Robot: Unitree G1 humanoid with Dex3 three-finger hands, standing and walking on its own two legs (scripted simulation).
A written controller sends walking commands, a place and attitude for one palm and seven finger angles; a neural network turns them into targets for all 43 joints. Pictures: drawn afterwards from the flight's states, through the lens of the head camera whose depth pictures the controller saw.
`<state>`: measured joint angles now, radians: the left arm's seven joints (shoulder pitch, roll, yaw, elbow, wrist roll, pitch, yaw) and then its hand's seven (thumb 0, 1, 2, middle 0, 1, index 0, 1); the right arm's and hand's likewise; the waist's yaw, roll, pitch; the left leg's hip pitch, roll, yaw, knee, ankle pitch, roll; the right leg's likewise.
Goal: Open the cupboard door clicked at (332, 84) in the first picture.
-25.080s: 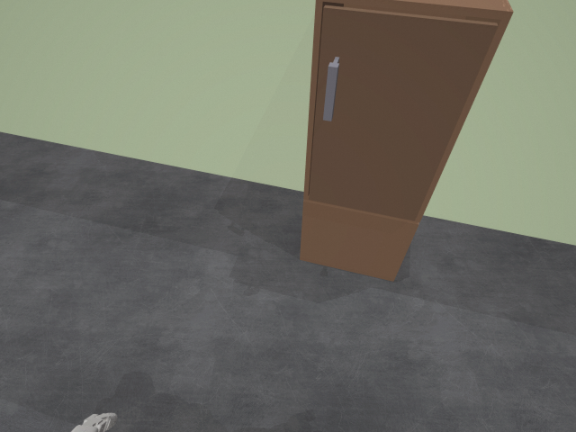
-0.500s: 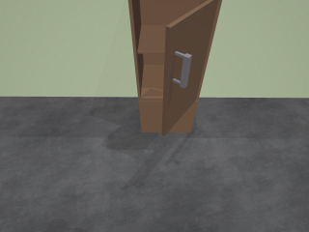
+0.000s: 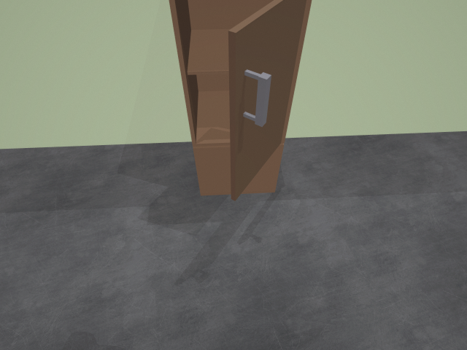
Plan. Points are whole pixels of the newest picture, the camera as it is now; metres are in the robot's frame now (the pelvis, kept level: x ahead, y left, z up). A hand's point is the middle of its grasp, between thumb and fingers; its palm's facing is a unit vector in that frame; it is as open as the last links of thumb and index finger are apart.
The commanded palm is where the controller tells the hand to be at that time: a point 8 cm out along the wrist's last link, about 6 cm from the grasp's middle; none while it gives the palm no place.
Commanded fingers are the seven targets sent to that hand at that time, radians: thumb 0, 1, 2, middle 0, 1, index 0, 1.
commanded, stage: walk to a spot facing it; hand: left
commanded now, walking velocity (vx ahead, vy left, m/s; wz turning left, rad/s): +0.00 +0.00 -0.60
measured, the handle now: (255, 98) +0.66 -0.01 +0.05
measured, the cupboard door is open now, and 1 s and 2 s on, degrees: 53 53 53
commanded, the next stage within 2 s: none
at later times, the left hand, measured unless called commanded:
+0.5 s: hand out of the picture +0.08 +0.16 -0.15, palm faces -0.20 -0.93 -0.30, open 7.4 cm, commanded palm none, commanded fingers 0.00 0.90 0.90 -0.20 -0.30 -0.20 -0.30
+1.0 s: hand (169, 320) +0.20 +0.15 -0.16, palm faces -0.50 -0.84 -0.23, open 7.4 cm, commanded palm none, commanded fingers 0.00 0.90 0.90 -0.20 -0.30 -0.20 -0.30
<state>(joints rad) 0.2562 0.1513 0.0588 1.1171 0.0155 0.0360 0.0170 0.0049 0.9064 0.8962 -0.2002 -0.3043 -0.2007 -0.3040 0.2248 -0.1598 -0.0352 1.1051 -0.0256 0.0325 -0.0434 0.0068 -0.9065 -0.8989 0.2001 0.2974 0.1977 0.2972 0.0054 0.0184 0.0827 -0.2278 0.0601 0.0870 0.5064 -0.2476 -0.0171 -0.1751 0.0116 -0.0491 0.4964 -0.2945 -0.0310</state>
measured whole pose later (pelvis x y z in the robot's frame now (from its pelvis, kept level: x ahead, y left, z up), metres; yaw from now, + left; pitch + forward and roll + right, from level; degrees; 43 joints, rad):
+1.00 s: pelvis +0.01 +0.00 +0.00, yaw -34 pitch +1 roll -2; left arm 0.16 0.28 0.10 0.91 0.02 0.07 -0.03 0.01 0.91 0.90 -0.20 -0.30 -0.20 -0.30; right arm 0.21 -0.19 -0.02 0.89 -0.04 0.02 -0.04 0.01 -0.90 -0.90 0.20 0.30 0.20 0.30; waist 0.03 -0.01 0.12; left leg -0.22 0.09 0.11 0.49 -0.29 -0.01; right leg -0.50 -0.02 0.00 1.03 -0.42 0.06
